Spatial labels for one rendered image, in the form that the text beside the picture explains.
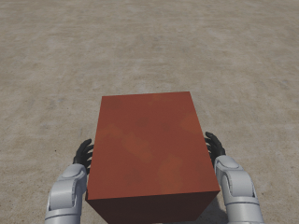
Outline left robot forearm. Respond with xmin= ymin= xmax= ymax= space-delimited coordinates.
xmin=44 ymin=163 xmax=88 ymax=224

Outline right robot forearm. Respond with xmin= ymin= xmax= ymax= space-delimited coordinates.
xmin=214 ymin=155 xmax=265 ymax=224

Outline robot left hand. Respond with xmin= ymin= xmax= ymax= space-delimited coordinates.
xmin=72 ymin=138 xmax=94 ymax=175

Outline carton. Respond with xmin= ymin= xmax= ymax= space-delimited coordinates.
xmin=85 ymin=91 xmax=221 ymax=224

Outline robot right hand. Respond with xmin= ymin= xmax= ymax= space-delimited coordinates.
xmin=205 ymin=132 xmax=226 ymax=168

